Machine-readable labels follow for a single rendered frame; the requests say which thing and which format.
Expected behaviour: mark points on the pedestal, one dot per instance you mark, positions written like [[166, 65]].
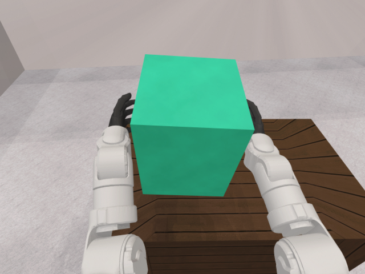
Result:
[[231, 234]]

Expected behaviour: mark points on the robot right forearm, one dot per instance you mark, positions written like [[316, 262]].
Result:
[[288, 211]]

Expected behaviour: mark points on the right robot upper arm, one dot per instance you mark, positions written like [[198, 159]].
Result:
[[313, 253]]

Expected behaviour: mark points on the robot left forearm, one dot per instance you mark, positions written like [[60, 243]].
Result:
[[113, 205]]

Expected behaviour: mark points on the left robot hand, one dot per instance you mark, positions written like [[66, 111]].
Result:
[[119, 113]]

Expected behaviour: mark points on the right robot hand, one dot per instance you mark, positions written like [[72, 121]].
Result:
[[256, 118]]

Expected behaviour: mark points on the carton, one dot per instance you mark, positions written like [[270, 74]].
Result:
[[190, 125]]

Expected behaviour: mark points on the left robot upper arm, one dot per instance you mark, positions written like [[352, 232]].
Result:
[[122, 254]]

